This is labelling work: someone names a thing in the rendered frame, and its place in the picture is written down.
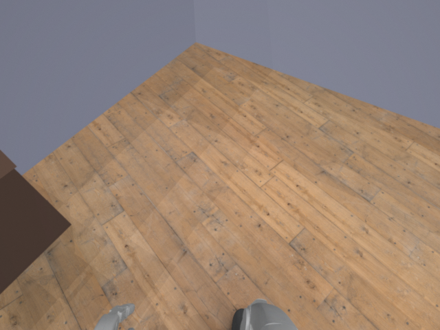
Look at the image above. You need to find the robot left hand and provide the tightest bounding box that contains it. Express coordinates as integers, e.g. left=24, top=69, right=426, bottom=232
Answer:
left=94, top=303, right=135, bottom=330

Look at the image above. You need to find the cabinet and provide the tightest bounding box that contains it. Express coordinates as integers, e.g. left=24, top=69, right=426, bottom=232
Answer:
left=0, top=169, right=71, bottom=294

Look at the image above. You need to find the robot right thigh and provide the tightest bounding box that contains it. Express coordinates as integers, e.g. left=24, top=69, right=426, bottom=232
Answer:
left=242, top=302, right=298, bottom=330

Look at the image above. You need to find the drawer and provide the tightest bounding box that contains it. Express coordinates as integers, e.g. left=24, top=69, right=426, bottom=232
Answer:
left=0, top=150, right=17, bottom=179

